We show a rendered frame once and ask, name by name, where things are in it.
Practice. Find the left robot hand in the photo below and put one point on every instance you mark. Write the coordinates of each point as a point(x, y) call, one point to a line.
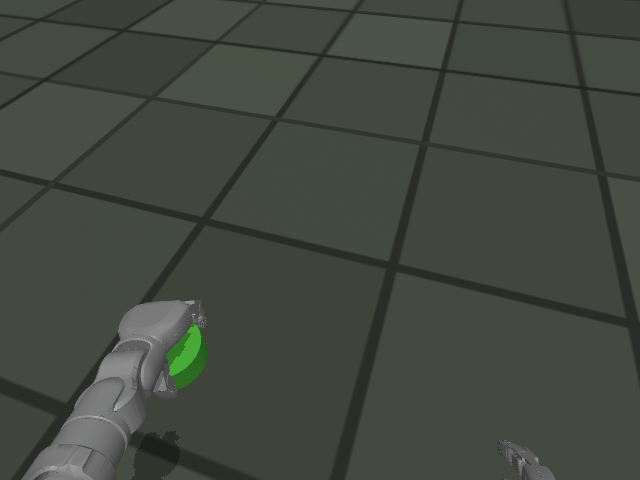
point(167, 322)

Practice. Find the left robot arm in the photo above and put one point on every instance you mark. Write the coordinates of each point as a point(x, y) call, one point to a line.
point(94, 437)

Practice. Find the tin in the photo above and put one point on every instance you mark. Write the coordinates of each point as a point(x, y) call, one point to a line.
point(188, 357)

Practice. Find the right robot hand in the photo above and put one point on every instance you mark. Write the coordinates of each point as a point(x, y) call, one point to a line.
point(523, 461)

